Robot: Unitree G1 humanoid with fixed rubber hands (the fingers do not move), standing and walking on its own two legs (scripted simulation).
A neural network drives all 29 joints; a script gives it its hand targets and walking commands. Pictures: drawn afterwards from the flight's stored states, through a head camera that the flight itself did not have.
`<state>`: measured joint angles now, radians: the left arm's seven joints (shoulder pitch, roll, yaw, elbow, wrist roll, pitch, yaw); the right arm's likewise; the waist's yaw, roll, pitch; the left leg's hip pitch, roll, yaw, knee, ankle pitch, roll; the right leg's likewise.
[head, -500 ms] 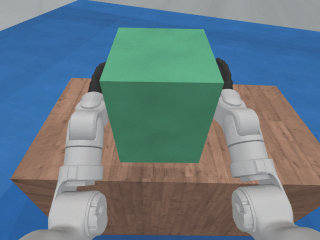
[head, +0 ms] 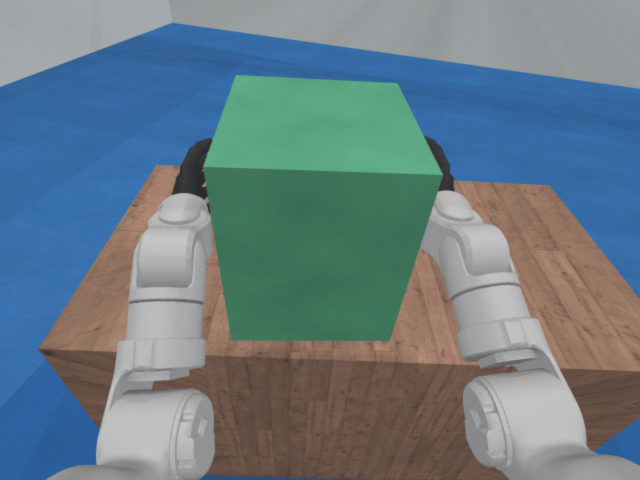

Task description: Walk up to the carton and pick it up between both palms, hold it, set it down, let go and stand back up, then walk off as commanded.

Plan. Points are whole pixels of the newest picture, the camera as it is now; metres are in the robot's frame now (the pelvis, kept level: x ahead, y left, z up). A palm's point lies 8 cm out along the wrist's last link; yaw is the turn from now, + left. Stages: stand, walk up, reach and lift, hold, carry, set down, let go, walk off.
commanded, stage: hold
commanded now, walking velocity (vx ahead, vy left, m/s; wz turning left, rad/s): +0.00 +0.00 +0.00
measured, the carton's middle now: (314, 211) +0.38 +0.01 +0.19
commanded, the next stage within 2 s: none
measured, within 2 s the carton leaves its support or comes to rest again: neither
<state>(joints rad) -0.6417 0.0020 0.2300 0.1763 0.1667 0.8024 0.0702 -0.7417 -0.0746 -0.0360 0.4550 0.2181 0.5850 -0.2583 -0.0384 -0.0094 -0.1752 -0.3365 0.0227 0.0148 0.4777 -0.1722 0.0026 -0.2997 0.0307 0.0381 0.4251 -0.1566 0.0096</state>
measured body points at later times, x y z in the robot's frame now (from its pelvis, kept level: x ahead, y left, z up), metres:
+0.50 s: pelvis +0.01 -0.01 +0.00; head -0.04 +0.01 +0.45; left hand +0.40 +0.14 +0.20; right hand +0.41 -0.15 +0.19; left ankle +0.05 +0.11 -0.74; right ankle +0.04 -0.12 -0.74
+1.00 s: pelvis +0.02 +0.00 +0.00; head -0.02 +0.01 +0.45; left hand +0.40 +0.15 +0.19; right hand +0.41 -0.15 +0.22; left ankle +0.05 +0.11 -0.74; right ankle +0.04 -0.12 -0.74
